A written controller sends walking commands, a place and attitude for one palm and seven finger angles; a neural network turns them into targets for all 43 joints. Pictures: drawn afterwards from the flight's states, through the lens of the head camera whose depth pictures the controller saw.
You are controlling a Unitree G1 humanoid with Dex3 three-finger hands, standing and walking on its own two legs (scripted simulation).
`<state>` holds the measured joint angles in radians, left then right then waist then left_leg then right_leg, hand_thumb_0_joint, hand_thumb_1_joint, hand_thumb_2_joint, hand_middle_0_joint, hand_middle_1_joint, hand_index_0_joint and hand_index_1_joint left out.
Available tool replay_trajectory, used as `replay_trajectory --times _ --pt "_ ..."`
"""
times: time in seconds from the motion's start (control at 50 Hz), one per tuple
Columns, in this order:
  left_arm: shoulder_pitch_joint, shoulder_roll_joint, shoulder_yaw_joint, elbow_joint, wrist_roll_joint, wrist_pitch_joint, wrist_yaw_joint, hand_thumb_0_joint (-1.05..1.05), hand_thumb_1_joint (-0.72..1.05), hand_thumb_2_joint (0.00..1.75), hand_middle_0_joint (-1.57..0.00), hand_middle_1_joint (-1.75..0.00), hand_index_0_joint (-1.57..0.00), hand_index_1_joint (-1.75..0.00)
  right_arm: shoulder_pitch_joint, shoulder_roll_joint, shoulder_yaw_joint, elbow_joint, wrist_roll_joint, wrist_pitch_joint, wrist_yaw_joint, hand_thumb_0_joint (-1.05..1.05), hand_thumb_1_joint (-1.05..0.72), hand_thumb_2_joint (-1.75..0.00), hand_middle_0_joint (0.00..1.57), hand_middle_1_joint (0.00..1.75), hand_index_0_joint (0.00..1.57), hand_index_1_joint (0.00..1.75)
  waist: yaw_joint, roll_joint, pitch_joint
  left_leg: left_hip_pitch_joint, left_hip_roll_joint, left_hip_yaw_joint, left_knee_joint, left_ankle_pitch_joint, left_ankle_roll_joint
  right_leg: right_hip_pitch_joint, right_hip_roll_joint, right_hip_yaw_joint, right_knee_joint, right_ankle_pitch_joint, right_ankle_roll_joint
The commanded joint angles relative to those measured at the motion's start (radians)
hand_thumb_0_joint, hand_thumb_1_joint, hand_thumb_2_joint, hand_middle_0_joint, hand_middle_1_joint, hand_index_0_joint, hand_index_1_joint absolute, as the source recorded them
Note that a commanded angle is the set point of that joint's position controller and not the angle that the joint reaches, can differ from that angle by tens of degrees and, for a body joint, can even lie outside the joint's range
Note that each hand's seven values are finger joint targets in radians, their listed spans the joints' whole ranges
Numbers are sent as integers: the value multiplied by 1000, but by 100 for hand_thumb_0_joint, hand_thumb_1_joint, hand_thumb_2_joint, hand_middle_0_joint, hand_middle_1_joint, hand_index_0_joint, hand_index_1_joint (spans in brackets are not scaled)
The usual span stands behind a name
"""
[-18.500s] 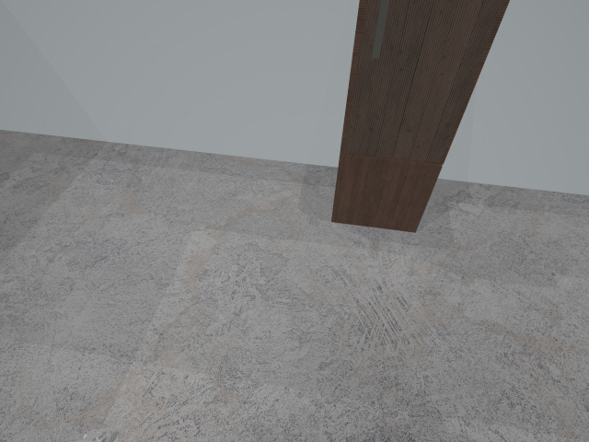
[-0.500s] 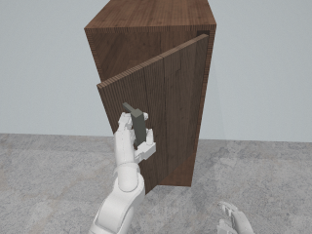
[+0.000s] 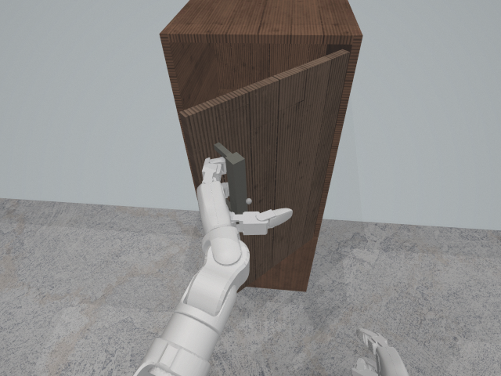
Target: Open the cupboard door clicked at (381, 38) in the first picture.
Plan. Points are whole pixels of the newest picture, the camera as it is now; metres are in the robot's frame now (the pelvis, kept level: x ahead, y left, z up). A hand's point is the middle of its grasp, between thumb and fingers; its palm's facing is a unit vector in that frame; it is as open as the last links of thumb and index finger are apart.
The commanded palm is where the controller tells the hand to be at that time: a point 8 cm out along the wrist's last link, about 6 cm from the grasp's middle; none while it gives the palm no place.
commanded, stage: open thumb and fingers to let go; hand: left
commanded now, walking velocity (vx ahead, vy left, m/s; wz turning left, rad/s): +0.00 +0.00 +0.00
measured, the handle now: (230, 185) +0.39 +0.06 +0.11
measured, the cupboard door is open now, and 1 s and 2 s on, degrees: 43 44 44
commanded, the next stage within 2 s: slide the hand sideways off the handle in 0.32 s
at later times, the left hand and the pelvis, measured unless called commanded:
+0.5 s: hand (250, 205) +0.35 +0.03 +0.12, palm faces +0.19 -0.98 -0.06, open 15.3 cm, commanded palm +0.31 +0.06 +0.11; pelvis -0.01 +0.01 +0.00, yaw -1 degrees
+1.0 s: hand (231, 233) +0.29 +0.05 +0.12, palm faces -0.10 -1.00 -0.01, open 16.4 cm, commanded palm +0.26 +0.10 +0.11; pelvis +0.01 +0.01 +0.00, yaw -2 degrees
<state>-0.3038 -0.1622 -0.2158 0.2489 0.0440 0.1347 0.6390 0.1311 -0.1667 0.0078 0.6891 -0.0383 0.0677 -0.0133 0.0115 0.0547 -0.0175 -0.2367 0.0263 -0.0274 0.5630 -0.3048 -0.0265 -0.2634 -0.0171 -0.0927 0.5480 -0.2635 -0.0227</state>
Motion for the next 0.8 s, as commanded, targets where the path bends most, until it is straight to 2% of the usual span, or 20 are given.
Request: replay_trajectory --times 0.0,0.06,0.1,0.14,0.2,0.28,0.4,0.42,0.44,0.46,0.48,0.5,0.52,0.58,0.62,0.66,0.7,0.74,0.76,0.78 --pt "-351 -133 -10 -181 40 -67 25 0 -50 30 -27 -100 -27 -100 -144 -69 -23 -155 -4 -42 7 0 -90 -90 20 30 20 30 12 -140 -211 29 -32 25 -68 165 27 55 -3 27 -100 65 -19" --pt "-407 -143 -20 -166 41 -66 37 0 -50 30 -24 -85 -24 -85 -143 -70 -23 -149 -4 -38 11 0 -90 -90 20 30 20 30 1 -151 -203 17 -28 25 -67 145 25 35 0 22 -94 42 -18" --pt "-430 -148 -21 -155 43 -66 45 0 -50 30 -22 -75 -22 -75 -145 -71 -25 -146 -4 -36 12 0 -90 -90 20 30 20 30 1 -132 -205 16 -23 22 -75 134 22 24 5 16 -81 33 -21" --pt "-415 -150 -16 -149 40 -60 52 0 -50 30 -21 -65 -21 -65 -144 -71 -25 -149 -7 -33 14 0 -90 -90 20 30 20 30 10 -139 -223 6 -25 23 -72 145 21 35 8 15 -73 44 -23" --pt "-458 -139 -3 -124 41 -57 61 0 -50 30 -18 -50 -18 -50 -141 -72 -21 -140 -7 -26 11 0 -90 -90 20 30 20 30 3 -129 -215 -4 -26 23 -75 120 20 22 7 16 -71 23 -22" --pt "-450 -136 6 -125 41 -56 70 0 -50 30 -15 -30 -15 -30 -144 -70 -23 -143 -9 -16 10 0 -90 -90 20 30 20 30 13 -131 -235 -4 -24 24 -73 136 17 35 10 16 -67 35 -25" --pt "-457 -142 11 -106 36 -57 77 0 -50 30 -15 -30 -15 -30 -148 -70 -21 -145 -9 -14 12 0 -90 -90 20 30 20 30 7 -163 -203 -18 -28 29 -66 92 22 12 5 25 -90 -25 -20" --pt "-393 -75 -204 -103 116 -99 -151 0 -50 30 -15 -30 -15 -30 -39 -103 -24 -126 -9 5 2 0 -90 -90 20 30 20 30 -81 -258 -137 14 -21 24 -71 127 43 -13 3 54 -71 74 -23" --pt "-464 -4 -134 -157 78 -156 -265 0 -50 30 -15 -30 -15 -30 -36 -110 -24 -167 -1 1 -17 0 -90 -90 20 30 20 30 -60 -213 -224 25 -31 34 -65 151 52 24 2 50 -57 133 -23" --pt "-499 29 -135 -206 60 -198 -356 0 -50 30 -15 -30 -15 -30 -42 -105 -20 -187 6 -8 -32 0 -90 -90 20 30 20 30 -54 -143 -264 55 -34 36 -58 156 55 43 -2 56 -43 156 -24" --pt "-525 26 -156 -217 30 -231 -439 0 -50 30 -15 -30 -15 -30 -33 -101 -13 -198 18 -19 -41 0 -90 -90 20 30 20 30 -68 -74 -260 82 -35 34 -55 153 54 34 -3 55 -37 162 -28" --pt "-518 31 -155 -195 -10 -250 -514 0 -50 30 -15 -30 -15 -30 -35 -100 -3 -207 26 -36 -48 0 -90 -90 20 30 20 30 -67 -51 -261 85 -38 26 -53 139 53 29 -2 49 -30 154 -29" --pt "-501 34 -126 -182 -55 -252 -554 0 -50 30 -15 -30 -15 -30 -48 -94 3 -219 40 -50 -53 0 -90 -90 20 30 20 30 -56 -38 -241 76 -36 22 -59 118 49 23 3 44 -38 132 -29" --pt "-433 1 -67 -157 -161 -214 -567 0 -50 30 -15 -30 -15 -30 -73 -94 13 -235 62 -94 -50 0 -90 -90 20 30 20 30 -29 -77 -183 40 -29 3 -92 56 35 14 18 21 -55 46 -21" --pt "-348 22 -21 -185 -181 -197 -539 0 -50 30 -15 -30 -15 -30 -66 -102 11 -242 60 -117 -35 0 -90 -90 20 30 20 30 -5 -152 -186 21 -26 2 -98 73 35 32 20 14 -59 51 -13" --pt "-282 58 11 -222 -161 -192 -513 0 -50 30 -15 -30 -15 -30 -65 -107 7 -249 55 -125 -21 0 -90 -90 20 30 20 30 10 -181 -183 7 -28 17 -96 83 38 44 16 25 -71 50 -8" --pt "-244 81 6 -288 -115 -203 -496 0 -50 30 -15 -30 -15 -30 -62 -105 3 -258 50 -124 -8 0 -90 -90 20 30 20 30 16 -121 -192 20 -27 27 -95 114 38 55 12 31 -63 81 -12" --pt "-172 93 7 -331 -98 -203 -494 0 -50 30 -15 -30 -15 -30 -59 -102 0 -270 48 -123 3 0 -90 -90 20 30 20 30 21 -131 -194 24 -25 38 -86 139 41 70 13 37 -64 123 -11" --pt "-135 119 25 -352 -96 -199 -498 0 -50 30 -15 -30 -15 -30 -62 -105 0 -278 47 -119 4 0 -90 -90 20 30 20 30 25 -155 -196 16 -25 42 -88 130 42 83 11 40 -69 116 -9" --pt "-111 148 39 -359 -87 -195 -500 0 -50 30 -15 -30 -15 -30 -65 -108 1 -278 46 -112 3 0 -90 -90 20 30 20 30 29 -150 -185 10 -27 44 -91 126 43 89 9 48 -76 111 -10"
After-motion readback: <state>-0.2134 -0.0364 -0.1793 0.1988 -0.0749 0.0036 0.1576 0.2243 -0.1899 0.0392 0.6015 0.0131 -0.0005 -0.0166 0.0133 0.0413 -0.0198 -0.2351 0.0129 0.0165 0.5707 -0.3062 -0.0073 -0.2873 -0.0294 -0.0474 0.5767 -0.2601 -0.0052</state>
